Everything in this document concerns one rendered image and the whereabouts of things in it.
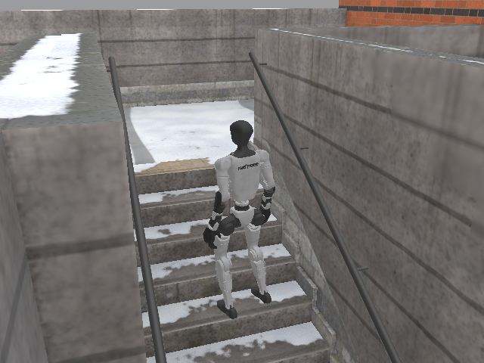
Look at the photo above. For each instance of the robot left thigh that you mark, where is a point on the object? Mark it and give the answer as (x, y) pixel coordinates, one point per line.
(226, 227)

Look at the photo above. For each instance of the robot left upper arm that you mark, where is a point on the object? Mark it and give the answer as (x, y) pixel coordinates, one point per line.
(222, 166)

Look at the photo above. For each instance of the robot left hand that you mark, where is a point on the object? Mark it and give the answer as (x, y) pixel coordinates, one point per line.
(209, 237)

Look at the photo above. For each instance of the robot right hand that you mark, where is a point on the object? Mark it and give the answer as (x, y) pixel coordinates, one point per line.
(266, 213)

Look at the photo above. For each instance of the left robot forearm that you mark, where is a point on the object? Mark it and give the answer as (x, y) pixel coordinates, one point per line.
(216, 216)

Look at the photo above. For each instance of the robot right upper arm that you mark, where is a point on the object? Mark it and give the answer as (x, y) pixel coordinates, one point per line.
(265, 167)

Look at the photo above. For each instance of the robot torso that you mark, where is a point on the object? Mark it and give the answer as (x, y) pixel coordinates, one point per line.
(243, 183)

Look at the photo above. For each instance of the right robot forearm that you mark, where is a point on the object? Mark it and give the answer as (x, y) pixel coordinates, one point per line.
(266, 198)

